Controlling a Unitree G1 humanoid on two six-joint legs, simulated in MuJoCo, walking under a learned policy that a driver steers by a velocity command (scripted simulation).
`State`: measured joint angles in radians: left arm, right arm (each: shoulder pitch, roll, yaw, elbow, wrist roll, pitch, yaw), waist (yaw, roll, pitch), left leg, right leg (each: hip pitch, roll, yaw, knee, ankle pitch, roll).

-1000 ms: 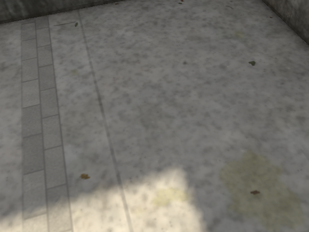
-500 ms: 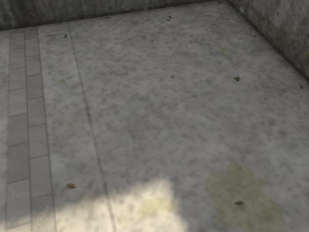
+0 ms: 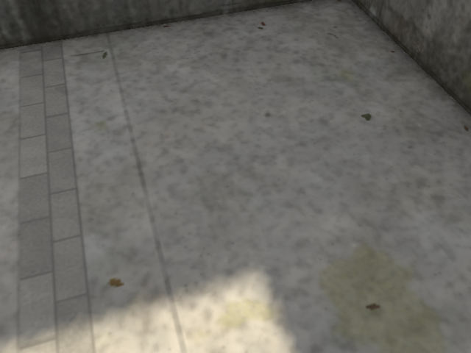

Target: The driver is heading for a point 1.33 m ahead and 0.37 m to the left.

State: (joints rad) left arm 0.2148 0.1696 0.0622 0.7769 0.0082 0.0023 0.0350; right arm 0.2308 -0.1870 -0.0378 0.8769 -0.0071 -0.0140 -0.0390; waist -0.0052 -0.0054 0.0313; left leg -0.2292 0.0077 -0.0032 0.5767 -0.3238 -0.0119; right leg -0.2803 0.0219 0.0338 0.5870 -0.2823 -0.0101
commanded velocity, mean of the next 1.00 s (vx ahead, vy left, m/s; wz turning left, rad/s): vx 0.04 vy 0.00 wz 0.00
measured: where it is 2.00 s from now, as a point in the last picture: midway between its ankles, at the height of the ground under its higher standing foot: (240, 339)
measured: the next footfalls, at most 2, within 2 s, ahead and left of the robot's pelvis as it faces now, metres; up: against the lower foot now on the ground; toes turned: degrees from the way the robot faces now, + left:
left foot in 1.48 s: +0.43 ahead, +0.13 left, +0.00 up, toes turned +3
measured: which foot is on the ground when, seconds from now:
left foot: down 0.00-1.00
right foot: down 0.00-1.00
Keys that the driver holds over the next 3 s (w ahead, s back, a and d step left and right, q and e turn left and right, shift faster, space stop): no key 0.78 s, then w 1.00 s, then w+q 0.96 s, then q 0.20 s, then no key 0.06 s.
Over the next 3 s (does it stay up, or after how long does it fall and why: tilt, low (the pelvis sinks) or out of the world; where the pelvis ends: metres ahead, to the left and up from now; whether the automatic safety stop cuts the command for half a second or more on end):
stays up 1.03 0.20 0.00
